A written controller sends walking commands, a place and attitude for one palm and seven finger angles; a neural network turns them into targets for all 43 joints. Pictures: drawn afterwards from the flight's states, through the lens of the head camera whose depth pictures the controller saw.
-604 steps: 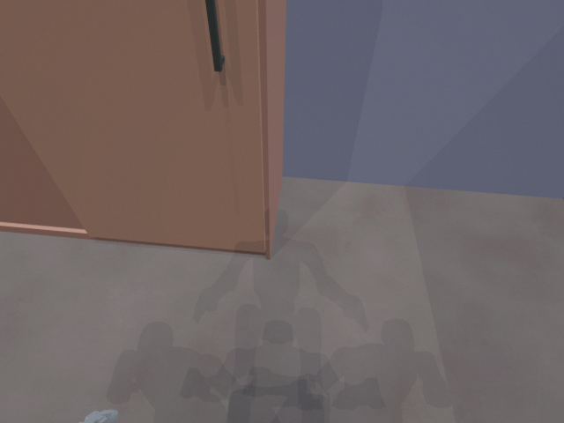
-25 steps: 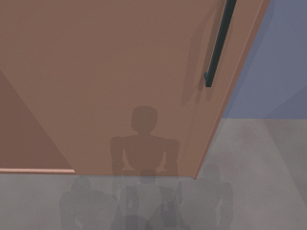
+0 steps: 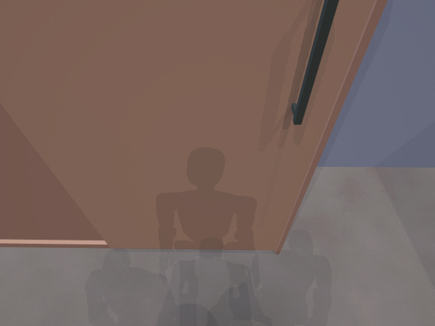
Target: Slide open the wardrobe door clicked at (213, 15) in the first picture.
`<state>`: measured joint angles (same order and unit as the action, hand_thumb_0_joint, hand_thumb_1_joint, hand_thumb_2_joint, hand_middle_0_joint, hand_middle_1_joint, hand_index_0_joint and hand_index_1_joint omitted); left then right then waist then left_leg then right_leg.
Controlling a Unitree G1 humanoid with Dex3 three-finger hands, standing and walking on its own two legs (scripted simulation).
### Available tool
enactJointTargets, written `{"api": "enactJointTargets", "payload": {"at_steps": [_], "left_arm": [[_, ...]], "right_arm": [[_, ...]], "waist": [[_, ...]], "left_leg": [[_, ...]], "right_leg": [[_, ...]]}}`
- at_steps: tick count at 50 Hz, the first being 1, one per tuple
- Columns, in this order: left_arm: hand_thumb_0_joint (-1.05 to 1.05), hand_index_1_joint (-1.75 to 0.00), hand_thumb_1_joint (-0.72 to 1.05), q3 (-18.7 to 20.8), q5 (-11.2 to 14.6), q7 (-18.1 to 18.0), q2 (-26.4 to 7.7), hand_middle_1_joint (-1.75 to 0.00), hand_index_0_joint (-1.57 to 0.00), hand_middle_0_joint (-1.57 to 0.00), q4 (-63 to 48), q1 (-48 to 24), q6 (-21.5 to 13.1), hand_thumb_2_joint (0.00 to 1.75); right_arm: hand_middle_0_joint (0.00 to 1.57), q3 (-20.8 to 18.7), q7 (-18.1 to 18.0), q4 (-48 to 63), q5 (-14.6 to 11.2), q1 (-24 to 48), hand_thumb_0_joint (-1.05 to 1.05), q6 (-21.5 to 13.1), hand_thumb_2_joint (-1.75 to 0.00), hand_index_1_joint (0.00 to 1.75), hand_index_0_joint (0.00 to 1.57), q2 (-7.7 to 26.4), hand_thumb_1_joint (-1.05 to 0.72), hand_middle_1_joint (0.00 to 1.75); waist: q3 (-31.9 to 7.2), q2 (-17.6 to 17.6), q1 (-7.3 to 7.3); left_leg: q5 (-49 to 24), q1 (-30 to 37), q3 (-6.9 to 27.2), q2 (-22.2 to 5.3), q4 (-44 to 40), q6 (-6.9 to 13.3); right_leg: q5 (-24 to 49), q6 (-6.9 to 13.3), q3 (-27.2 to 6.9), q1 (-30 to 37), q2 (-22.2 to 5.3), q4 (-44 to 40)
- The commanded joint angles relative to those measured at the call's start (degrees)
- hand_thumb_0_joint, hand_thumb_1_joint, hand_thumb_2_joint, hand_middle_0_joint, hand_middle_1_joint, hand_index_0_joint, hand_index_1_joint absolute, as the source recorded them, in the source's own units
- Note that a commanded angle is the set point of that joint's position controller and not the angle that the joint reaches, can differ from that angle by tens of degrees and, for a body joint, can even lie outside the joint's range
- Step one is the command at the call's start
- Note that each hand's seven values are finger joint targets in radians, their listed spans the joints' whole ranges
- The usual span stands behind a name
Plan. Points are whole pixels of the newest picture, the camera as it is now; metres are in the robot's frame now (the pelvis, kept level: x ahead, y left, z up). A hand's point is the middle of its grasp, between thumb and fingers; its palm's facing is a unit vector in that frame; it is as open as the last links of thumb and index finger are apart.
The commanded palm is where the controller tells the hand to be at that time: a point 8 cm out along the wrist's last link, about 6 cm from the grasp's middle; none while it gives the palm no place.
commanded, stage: look again from close up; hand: right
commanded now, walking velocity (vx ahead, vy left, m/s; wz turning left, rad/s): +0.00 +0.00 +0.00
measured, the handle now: (311, 58) +0.54 -0.15 +0.23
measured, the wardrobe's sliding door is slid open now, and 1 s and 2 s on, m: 0.00 0.00 0.00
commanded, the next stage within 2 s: shuffle to correct the standing spot in 0.02 s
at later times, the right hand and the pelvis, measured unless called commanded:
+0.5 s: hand out of the picture +0.00 -0.17 -0.19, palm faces +0.07 +0.99 -0.10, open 7.4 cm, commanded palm none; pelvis +0.04 -0.03 -0.01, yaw +1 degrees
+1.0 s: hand out of the picture +0.12 -0.19 -0.18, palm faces +0.03 +0.98 -0.20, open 7.4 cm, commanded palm none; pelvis +0.05 -0.02 -0.02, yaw +0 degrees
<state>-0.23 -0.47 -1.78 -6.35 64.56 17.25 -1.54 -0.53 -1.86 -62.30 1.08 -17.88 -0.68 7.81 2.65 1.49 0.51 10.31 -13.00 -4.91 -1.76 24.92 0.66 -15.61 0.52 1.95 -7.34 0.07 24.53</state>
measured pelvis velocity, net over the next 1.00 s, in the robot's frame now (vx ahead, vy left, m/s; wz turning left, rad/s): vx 0.05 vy -0.02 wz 0.00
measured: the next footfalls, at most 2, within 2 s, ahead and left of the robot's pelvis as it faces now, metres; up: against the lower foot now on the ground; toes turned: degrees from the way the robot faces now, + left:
none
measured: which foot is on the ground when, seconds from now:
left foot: down 0.00-1.00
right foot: down 0.00-1.00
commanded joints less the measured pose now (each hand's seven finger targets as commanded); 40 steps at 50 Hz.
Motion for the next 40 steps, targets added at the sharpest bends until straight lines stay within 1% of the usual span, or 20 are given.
{"api": "enactJointTargets", "payload": {"at_steps": [1, 6, 8, 12, 15, 18, 20, 21, 22, 23, 24, 25, 26, 27, 29, 32, 34, 35, 37, 40], "left_arm": [[0.0, -0.3, 0.9, 0.7, -0.2, -0.1, -5.5, -0.3, -0.2, -0.2, -1.4, 4.4, -0.4, 0.9], [0.0, -0.3, 0.9, 0.7, -0.1, -0.2, -5.6, -0.3, -0.2, -0.2, -1.2, 4.3, -0.5, 0.9], [0.0, -0.3, 0.9, 0.4, -0.4, -0.1, -4.7, -0.3, -0.2, -0.2, -0.7, 5.5, -0.1, 0.9], [0.0, -0.3, 0.9, 0.5, -0.8, 0.3, -4.5, -0.3, -0.2, -0.2, -1.3, 6.9, 0.8, 0.9], [0.0, -0.3, 0.9, 0.6, -1.0, 0.5, -3.6, -0.3, -0.2, -0.2, -2.2, 7.3, 0.9, 0.9], [0.0, -0.3, 0.9, 0.7, -1.0, 0.6, -2.8, -0.3, -0.2, -0.2, -2.8, 8.3, 0.6, 0.9], [0.0, -0.3, 0.9, 0.7, -1.0, 0.7, -2.4, -0.3, -0.2, -0.2, -2.1, 10.8, 0.1, 0.9], [0.0, -0.3, 0.9, 0.8, -0.9, 0.5, -3.0, -0.3, -0.2, -0.2, -1.4, 13.0, -0.2, 0.9], [0.0, -0.3, 0.9, 1.0, -1.0, 0.3, -4.8, -0.3, -0.2, -0.2, -0.2, 16.1, -0.8, 0.9], [0.0, -0.3, 0.9, 1.3, -1.0, -0.4, -6.9, -0.3, -0.2, -0.2, 0.3, 18.1, -0.9, 0.9], [0.0, -0.3, 0.9, 0.8, -1.1, -1.0, -5.9, -0.3, -0.2, -0.2, 0.5, 18.3, -1.0, 0.9], [0.0, -0.3, 0.9, 0.3, -1.1, -1.4, -5.2, -0.3, -0.2, -0.2, 0.3, 17.7, -1.3, 0.9], [0.0, -0.3, 0.9, 0.1, -1.0, -1.7, -4.7, -0.3, -0.2, -0.2, 0.1, 16.7, -1.5, 0.9], [0.0, -0.3, 0.9, 0.1, -0.9, -1.9, -5.4, -0.3, -0.2, -0.2, -0.1, 15.4, -1.6, 0.9], [0.0, -0.3, 0.9, 0.4, -0.4, -2.3, -6.0, -0.3, -0.2, -0.2, -0.6, 12.6, -1.4, 0.9], [0.0, -0.3, 0.9, 1.2, 0.4, -2.5, -5.7, -0.3, -0.2, -0.2, -0.9, 11.4, -1.0, 0.9], [0.0, -0.3, 0.9, 1.9, 0.6, -2.4, -4.3, -0.3, -0.2, -0.2, -1.9, 11.1, -0.7, 0.9], [0.0, -0.3, 0.9, 2.4, 0.6, -2.2, -4.1, -0.3, -0.2, -0.2, -2.1, 10.8, -0.3, 0.9], [0.0, -0.3, 0.9, 3.0, 0.5, -2.1, -3.9, -0.3, -0.2, -0.2, -2.2, 10.6, 0.5, 0.9], [0.0, -0.3, 0.9, 3.4, 0.2, -1.6, -3.4, -0.3, -0.2, -0.2, -2.7, 9.3, 1.0, 0.9]], "right_arm": [[0.2, -0.6, -0.3, 1.4, -0.2, -4.3, 0.0, -1.0, -0.9, 0.3, 0.2, 4.6, -0.9, 0.3], [0.2, -0.6, -0.4, 1.2, -0.2, -4.3, 0.0, -1.0, -0.9, 0.3, 0.2, 4.7, -0.9, 0.3], [0.2, -0.5, -0.3, 0.8, -0.1, -4.9, 0.0, -0.9, -0.9, 0.3, 0.2, 4.1, -0.9, 0.3], [0.2, -1.6, -0.1, 1.4, 0.3, -6.1, 0.0, -0.3, -0.9, 0.3, 0.2, 5.1, -0.9, 0.3], [0.2, -2.7, 0.1, 1.7, 0.2, -7.7, 0.0, -0.2, -0.9, 0.3, 0.2, 6.3, -0.9, 0.3], [0.2, -3.7, 0.0, 2.3, 0.2, -8.6, 0.0, -0.3, -0.9, 0.3, 0.2, 7.0, -0.9, 0.3], [0.2, -3.8, 0.1, 3.1, 0.2, -6.6, 0.0, -0.4, -0.9, 0.3, 0.2, 6.2, -0.9, 0.3], [0.2, -3.5, 0.3, 3.5, 0.3, -5.0, 0.0, -0.2, -0.9, 0.3, 0.2, 4.9, -0.9, 0.3], [0.2, -3.0, 0.6, 4.3, 0.4, -3.6, 0.0, -0.3, -0.9, 0.3, 0.2, 2.9, -0.9, 0.3], [0.2, -2.3, 0.6, 5.4, 0.6, -1.3, 0.0, -0.5, -0.9, 0.3, 0.2, 1.1, -0.9, 0.3], [0.2, -1.8, 0.4, 5.9, 0.7, 0.2, 0.0, -0.8, -0.9, 0.3, 0.2, 1.1, -0.9, 0.3], [0.2, -1.7, 0.3, 5.5, 0.4, 0.4, 0.0, -1.0, -0.9, 0.3, 0.2, 1.0, -0.9, 0.3], [0.2, -1.6, 0.4, 4.8, 0.2, 0.3, 0.0, -1.1, -0.9, 0.3, 0.2, 0.8, -0.9, 0.3], [0.2, -1.5, 0.4, 4.3, -0.2, 0.1, 0.0, -0.9, -0.9, 0.3, 0.2, 0.1, -0.9, 0.3], [0.2, -1.7, 0.2, 3.2, -0.6, -1.7, 0.0, -0.3, -0.9, 0.3, 0.2, 0.5, -0.9, 0.3], [0.2, -2.3, -0.2, 1.9, -0.7, -4.4, 0.0, 0.0, -0.9, 0.3, 0.2, 3.5, -0.9, 0.3], [0.2, -2.8, -0.5, 1.6, -0.6, -5.4, 0.0, 0.2, -0.9, 0.3, 0.2, 5.4, -0.9, 0.3], [0.2, -2.8, -0.5, 2.0, -0.6, -4.4, 0.0, 0.4, -0.9, 0.3, 0.2, 5.8, -0.9, 0.3], [0.2, -3.1, -0.7, 3.3, -0.6, -3.0, 0.0, 0.7, -0.9, 0.3, 0.2, 5.9, -0.9, 0.3], [0.2, -3.0, -0.8, 5.1, -0.4, -0.2, 0.0, 1.2, -0.9, 0.3, 0.2, 6.0, -0.9, 0.3]], "waist": [[2.5, -1.8, 0.11], [2.3, -1.1, 0.12], [2.2, -1.2, 0.2], [5.4, 1.9, 0.59], [6.5, 5.3, 1.02], [5.0, 6.0, 0.64], [4.9, 2.7, -0.77], [6.5, -3.7, -1.78], [6.0, -12.8, -2.81], [7.9, -17.8, -3.59], [8.5, -15.3, -3.6], [7.5, -9.8, -2.85], [6.5, -5.9, -2.06], [4.7, -5.7, -1.5], [1.9, -8.6, -0.38], [0.4, -7.0, 1.25], [-0.9, -4.3, 1.21], [-0.5, -2.7, 0.68], [-2.0, 0.9, 0.56], [-3.4, 0.9, -0.31]], "left_leg": [[-2.4, 3.9, 6.4, -4.8, -4.2, 1.4], [-3.9, 4.1, 6.4, -4.8, -3.9, 1.4], [2.4, 4.5, 7.0, -5.0, -4.7, 1.5], [18.6, 1.1, 10.0, -6.3, -6.8, 2.9], [25.7, -0.1, 14.2, -9.1, -9.8, 5.0], [28.0, -2.0, 17.2, -12.2, -11.5, 7.3], [23.7, -5.5, 13.2, -10.1, -7.5, 6.7], [19.7, -7.5, 8.6, -6.5, -1.9, 5.4], [14.3, -10.5, 2.0, -1.8, 8.5, 3.4], [14.0, -17.4, -2.7, 1.2, 17.5, 1.6], [18.7, -22.7, -0.3, 0.4, 22.7, 1.5], [19.6, -21.9, 1.5, -1.3, 24.2, 1.3], [19.1, -20.0, 2.0, -2.1, 21.9, 1.0], [16.8, -15.7, 2.0, -2.6, 17.5, 0.4], [9.0, -8.0, 0.8, -1.6, 8.8, -0.3], [-6.0, 2.3, 0.9, -1.3, 0.5, 0.1], [-28.5, 9.8, 4.4, -5.7, 5.5, 2.0], [-32.1, 9.2, 4.7, -7.3, 7.9, 2.9], [-34.1, 7.6, 6.0, -8.5, 9.9, 4.4], [-26.9, 3.4, 6.6, -8.4, 9.4, 4.3]], "right_leg": [[4.7, 0.8, -4.5, -7.2, -5.6, -6.3], [5.9, 0.8, -4.5, -6.7, -5.8, -6.2], [0.4, 0.6, -3.7, -7.8, -4.9, -5.9], [-9.5, 1.2, -1.9, -11.2, -2.8, -2.9], [-9.5, 1.0, 0.3, -13.5, -0.8, 2.8], [-7.4, 1.1, 1.4, -11.7, -1.1, 7.1], [-6.2, 1.5, 0.7, -6.9, -1.5, 1.7], [-6.2, 2.2, -1.9, -4.9, -2.8, -2.4], [-4.7, 4.3, -10.0, -2.1, -8.2, -7.8], [5.5, 7.8, -18.2, 2.1, -14.9, -11.6], [24.1, 10.9, -20.4, 6.6, -16.9, -10.1], [40.1, 12.1, -18.6, 7.4, -17.6, -7.0], [52.3, 11.6, -15.1, 8.6, -16.9, -4.5], [58.0, 10.0, -11.7, 8.2, -15.3, -3.2], [61.0, 6.3, -7.7, 7.7, -11.9, -1.9], [56.6, 2.4, -6.0, 3.8, -10.1, 2.4], [41.1, 0.0, -4.2, -4.5, -6.7, 3.8], [35.4, -0.5, -3.8, -6.0, -5.8, 3.8], [30.6, -0.1, -3.4, -5.8, -5.5, 5.4], [23.4, 0.8, -3.8, -4.2, -5.8, 4.6]]}}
